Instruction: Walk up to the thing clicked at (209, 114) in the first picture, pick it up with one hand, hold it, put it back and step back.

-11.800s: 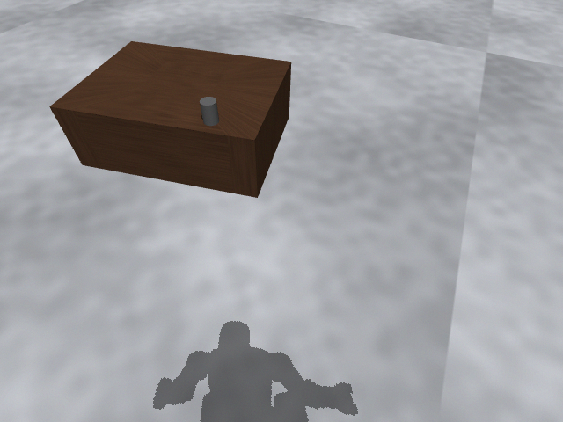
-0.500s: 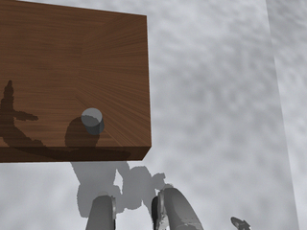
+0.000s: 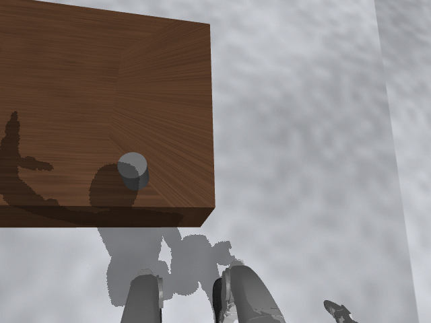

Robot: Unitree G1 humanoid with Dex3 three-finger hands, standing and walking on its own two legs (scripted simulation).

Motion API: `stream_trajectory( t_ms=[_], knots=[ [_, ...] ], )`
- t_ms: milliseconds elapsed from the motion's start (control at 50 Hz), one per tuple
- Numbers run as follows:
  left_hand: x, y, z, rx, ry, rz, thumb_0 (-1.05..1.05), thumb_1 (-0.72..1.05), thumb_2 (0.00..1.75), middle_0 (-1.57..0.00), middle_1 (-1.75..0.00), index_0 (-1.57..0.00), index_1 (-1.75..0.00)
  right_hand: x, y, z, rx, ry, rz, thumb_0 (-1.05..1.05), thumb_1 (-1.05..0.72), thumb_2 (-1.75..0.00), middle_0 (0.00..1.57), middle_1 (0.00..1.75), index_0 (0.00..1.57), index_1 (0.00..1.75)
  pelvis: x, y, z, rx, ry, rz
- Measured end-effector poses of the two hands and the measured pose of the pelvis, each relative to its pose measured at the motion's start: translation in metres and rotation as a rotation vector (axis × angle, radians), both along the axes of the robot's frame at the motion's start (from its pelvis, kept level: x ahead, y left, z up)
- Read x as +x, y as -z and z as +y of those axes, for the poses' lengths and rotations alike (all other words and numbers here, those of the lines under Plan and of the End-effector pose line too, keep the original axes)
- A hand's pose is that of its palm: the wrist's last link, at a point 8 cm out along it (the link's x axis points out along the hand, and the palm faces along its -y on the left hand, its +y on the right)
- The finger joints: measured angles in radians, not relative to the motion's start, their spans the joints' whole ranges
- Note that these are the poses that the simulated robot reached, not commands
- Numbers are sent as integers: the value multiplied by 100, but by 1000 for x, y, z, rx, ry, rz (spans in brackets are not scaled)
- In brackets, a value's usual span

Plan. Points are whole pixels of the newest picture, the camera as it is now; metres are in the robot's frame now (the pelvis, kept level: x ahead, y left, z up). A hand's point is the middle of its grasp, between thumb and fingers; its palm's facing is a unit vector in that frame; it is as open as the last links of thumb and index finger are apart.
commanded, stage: go down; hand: left
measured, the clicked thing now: (134, 172) +0.47 +0.15 -0.26
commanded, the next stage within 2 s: none
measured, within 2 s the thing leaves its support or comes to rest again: neither
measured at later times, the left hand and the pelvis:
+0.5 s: hand out of the picture +0.44 +0.36 +0.05, palm faces +0.11 -0.99 -0.03, open 16.9 cm; pelvis +0.00 +0.00 +0.00, yaw +0 degrees
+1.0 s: hand out of the picture +0.44 +0.35 +0.05, palm faces +0.10 -0.99 -0.01, open 16.9 cm; pelvis +0.00 -0.01 -0.01, yaw +0 degrees
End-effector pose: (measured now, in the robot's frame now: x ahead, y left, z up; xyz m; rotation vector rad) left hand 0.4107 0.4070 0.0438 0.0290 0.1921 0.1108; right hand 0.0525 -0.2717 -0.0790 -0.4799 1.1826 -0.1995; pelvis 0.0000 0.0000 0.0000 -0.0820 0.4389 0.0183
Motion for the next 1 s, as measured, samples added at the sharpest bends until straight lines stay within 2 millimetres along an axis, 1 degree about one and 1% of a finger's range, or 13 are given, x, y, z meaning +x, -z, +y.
stream_trajectory(
  t_ms=[100,260,440,640,1000],
  knots=[
    [0,-1,0,-5,2,-8,-1,-40,10,-5,-5,-3,-6,1,2,3,5,-4,-6,0,-90,-90,21,30,21,30,-1,1,1,-1,0,0],
    [1,-6,1,0,3,-29,-1,-39,10,-5,-5,-3,-6,-5,6,6,17,-3,2,0,-90,-90,21,30,21,30,-5,3,2,-1,1,0],
    [0,-7,1,-3,3,-46,-1,-39,10,-5,-5,-3,-6,-9,6,5,17,7,7,0,-90,-90,21,30,21,30,-5,4,1,1,2,1],
    [1,-8,1,-10,6,-61,-1,-39,10,-5,-5,-3,-6,-6,4,0,3,4,3,0,-90,-90,21,30,21,30,-3,3,-1,1,1,4],
    [-1,-6,-2,-18,8,-101,-1,-38,9,-4,-5,-3,-6,4,10,-5,1,-13,-6,0,-91,-90,21,30,21,30,-3,7,-7,4,-2,13]
  ],
)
